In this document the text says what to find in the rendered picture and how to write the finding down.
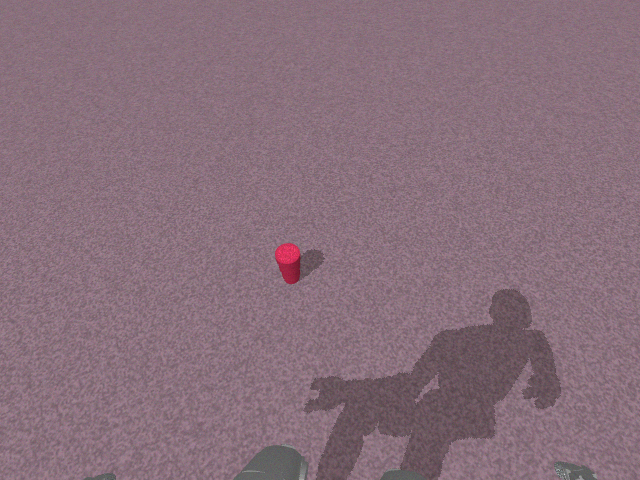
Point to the right robot hand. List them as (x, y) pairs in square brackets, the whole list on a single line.
[(569, 471)]

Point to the cup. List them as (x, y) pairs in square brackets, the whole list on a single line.
[(288, 258)]

